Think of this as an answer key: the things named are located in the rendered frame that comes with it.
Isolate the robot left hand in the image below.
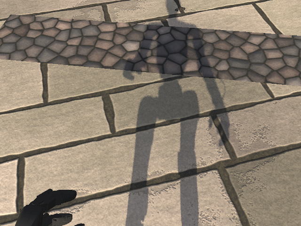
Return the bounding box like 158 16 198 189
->
15 188 85 226

